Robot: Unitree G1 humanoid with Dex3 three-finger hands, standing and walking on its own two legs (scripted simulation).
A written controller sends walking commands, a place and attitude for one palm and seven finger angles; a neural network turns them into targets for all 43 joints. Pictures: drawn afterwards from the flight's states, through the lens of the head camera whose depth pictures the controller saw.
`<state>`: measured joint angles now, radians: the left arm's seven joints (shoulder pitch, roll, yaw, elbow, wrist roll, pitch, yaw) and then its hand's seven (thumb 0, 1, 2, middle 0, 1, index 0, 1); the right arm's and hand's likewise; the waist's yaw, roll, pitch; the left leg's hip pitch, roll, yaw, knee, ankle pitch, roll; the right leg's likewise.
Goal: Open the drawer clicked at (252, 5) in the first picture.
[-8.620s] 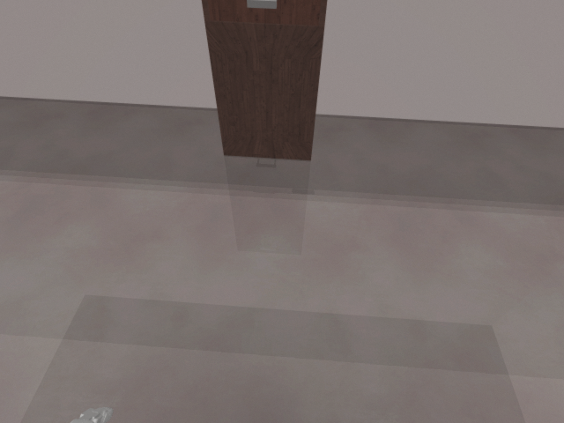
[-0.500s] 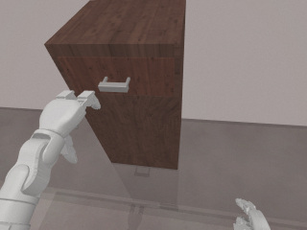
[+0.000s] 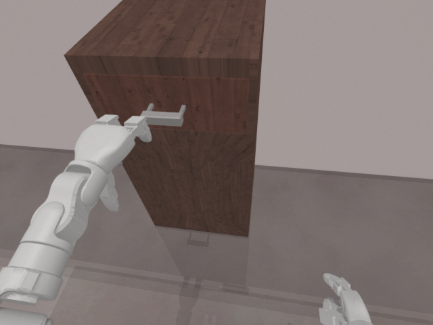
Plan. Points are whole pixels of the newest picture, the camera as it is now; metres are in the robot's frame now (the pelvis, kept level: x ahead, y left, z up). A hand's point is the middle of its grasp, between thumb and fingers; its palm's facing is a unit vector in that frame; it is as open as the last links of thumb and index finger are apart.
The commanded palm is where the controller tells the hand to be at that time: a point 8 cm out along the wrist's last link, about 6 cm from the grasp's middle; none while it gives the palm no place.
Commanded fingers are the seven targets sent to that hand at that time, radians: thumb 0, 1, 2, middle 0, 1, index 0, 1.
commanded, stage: move the hooked fingers above the handle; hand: left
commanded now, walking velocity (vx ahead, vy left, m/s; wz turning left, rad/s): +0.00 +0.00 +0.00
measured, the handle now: (164, 113) +0.61 +0.24 +0.02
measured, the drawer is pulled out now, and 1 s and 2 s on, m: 0.00 0.00 0.00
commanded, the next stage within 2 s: lower the fingers behind the handle in 1.92 s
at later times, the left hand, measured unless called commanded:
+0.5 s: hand (138, 138) +0.43 +0.23 +0.10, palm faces +0.00 -0.02 -1.00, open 13.9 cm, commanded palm +0.42 +0.24 +0.16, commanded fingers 0.00 -0.50 0.30 -0.30 -1.20 -0.30 -1.20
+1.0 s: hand (149, 118) +0.51 +0.23 +0.09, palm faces -0.06 +0.01 -1.00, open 13.9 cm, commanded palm +0.50 +0.24 +0.15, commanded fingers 0.00 -0.50 0.30 -0.30 -1.20 -0.30 -1.20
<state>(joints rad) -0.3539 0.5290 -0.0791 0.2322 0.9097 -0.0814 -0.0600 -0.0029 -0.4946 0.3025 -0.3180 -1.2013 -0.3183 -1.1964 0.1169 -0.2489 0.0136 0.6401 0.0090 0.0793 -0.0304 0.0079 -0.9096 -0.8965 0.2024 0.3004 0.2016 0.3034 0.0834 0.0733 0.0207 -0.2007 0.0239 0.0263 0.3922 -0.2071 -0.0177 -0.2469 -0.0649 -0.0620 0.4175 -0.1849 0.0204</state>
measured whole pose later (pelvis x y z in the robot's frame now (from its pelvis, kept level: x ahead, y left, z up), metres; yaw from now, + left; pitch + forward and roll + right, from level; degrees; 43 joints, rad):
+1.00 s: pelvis +0.02 +0.00 -0.02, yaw -2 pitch +13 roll +0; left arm -0.89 0.60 -0.02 0.96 1.05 -0.15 0.08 0.00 -0.49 0.30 -0.32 -1.20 -0.32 -1.20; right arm 0.32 -0.28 -0.06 0.69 0.00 0.12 -0.03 0.00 -0.91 -0.90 0.20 0.30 0.20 0.30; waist -0.07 0.04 -0.06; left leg -0.50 0.05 0.05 0.59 -0.31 -0.01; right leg -0.55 -0.05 -0.03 0.58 -0.26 0.02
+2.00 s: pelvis +0.03 +0.01 -0.02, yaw -3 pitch +18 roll -1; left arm -0.98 0.66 0.03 1.05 1.08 -0.18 0.07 0.00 -0.49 0.30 -0.32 -1.20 -0.32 -1.20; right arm 0.36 -0.27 -0.05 0.68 -0.01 0.13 -0.03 0.00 -0.91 -0.90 0.20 0.30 0.20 0.30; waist -0.11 0.04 -0.10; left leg -0.61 0.06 0.05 0.66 -0.36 0.00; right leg -0.64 -0.04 -0.02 0.61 -0.28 0.03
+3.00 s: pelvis +0.02 +0.02 -0.04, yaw -3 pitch +21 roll -1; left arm -0.99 0.65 0.03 1.14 1.11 -0.17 0.18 0.00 -0.49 0.30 -0.30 -1.22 -0.32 -1.20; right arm 0.37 -0.28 -0.04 0.70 -0.03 0.12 -0.03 0.00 -0.91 -0.90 0.20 0.30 0.20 0.30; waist -0.14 0.04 -0.11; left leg -0.75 0.06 0.05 0.77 -0.39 0.00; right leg -0.77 -0.04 -0.01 0.71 -0.30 0.04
